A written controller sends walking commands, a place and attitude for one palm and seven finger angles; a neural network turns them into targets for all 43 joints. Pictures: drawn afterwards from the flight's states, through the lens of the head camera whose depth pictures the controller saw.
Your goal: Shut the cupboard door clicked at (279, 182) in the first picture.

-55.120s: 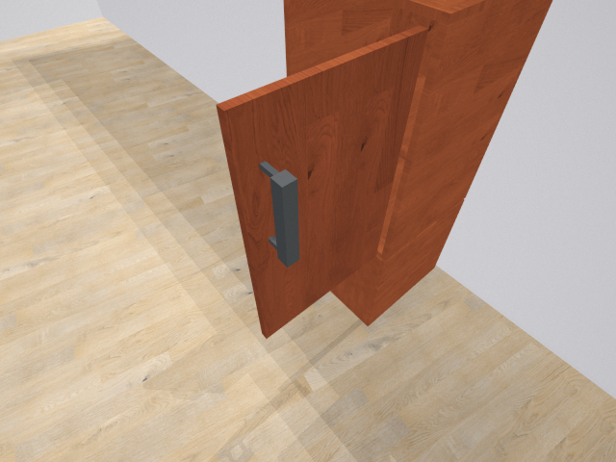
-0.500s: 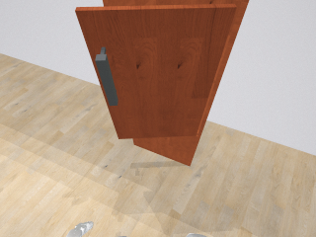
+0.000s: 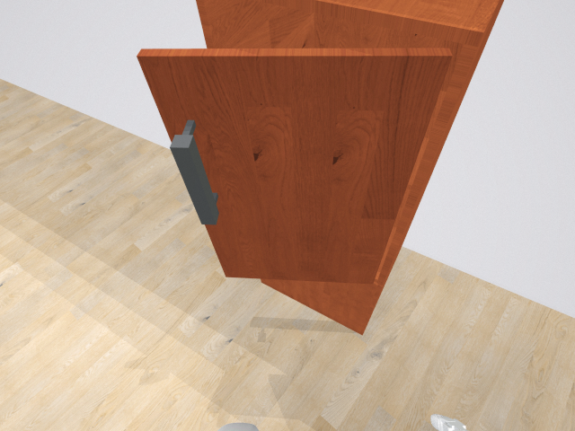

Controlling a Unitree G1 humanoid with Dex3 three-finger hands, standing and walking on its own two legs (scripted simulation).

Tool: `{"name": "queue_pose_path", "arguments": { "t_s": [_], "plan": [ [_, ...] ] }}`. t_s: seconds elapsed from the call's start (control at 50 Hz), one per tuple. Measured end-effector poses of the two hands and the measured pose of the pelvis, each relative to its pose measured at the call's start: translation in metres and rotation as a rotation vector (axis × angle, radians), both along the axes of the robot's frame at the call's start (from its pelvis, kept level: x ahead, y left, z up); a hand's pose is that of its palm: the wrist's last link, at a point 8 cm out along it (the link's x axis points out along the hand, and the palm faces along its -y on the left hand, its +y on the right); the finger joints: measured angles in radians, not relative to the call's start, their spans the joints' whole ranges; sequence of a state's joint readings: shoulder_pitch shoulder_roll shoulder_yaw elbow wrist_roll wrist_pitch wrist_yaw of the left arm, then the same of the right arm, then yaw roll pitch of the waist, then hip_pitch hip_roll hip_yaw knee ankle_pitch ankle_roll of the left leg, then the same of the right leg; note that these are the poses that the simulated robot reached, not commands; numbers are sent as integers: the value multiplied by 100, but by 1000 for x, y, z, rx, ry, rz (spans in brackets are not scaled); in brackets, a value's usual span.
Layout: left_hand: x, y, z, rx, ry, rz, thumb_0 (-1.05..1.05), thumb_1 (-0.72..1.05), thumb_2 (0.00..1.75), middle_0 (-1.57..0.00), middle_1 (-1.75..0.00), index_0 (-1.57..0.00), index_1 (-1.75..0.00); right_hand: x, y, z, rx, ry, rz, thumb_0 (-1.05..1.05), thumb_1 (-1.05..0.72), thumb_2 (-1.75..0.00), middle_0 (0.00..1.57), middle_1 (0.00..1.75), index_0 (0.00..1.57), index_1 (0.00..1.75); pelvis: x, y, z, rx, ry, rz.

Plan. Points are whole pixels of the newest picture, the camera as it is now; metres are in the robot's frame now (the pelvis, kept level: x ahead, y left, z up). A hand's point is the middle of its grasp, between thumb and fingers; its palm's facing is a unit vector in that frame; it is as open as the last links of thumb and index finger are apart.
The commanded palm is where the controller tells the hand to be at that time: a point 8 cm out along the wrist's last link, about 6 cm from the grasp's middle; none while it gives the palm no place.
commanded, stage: come to a stop and stand still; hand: left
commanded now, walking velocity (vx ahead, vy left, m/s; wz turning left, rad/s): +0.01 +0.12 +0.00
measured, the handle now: (200, 175) +0.46 +0.19 +0.07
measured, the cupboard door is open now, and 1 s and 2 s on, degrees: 26 26 26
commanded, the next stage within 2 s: look again from close up in 0.86 s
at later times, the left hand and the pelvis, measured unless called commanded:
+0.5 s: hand out of the picture +0.01 +0.25 -0.17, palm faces +0.01 -0.97 -0.23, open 7.4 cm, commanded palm none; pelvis -0.04 +0.06 +0.00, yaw -1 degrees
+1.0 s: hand out of the picture -0.08 +0.26 -0.17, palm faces -0.02 -0.98 -0.18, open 7.4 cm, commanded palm none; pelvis -0.06 +0.09 +0.01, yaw -1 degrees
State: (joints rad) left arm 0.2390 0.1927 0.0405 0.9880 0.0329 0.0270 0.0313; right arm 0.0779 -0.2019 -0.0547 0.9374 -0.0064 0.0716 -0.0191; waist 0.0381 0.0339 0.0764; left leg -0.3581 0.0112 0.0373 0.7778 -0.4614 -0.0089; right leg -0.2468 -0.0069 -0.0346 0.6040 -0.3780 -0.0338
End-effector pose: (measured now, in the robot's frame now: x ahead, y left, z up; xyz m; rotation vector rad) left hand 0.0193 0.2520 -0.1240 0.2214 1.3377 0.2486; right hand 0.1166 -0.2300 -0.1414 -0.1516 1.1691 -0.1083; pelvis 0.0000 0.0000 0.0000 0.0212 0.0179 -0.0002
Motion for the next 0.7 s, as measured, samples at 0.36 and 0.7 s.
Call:
{"name": "queue_pose_path", "arguments": {
  "t_s": [0.36,0.7],
  "plan": [
    [-24,12,-10,-44,-1,-31,0,90,89,-20,-30,-21,-30,-64,7,8,-62,34,-35,1,-91,-90,20,30,20,30,-18,29,0,-26,-14,0],
    [-36,71,-9,-74,-98,-100,0,91,89,-20,-30,-20,-30,-144,80,17,-33,58,-49,0,-92,-90,20,30,21,30,-59,83,5,-30,-43,-14]
  ]
}}
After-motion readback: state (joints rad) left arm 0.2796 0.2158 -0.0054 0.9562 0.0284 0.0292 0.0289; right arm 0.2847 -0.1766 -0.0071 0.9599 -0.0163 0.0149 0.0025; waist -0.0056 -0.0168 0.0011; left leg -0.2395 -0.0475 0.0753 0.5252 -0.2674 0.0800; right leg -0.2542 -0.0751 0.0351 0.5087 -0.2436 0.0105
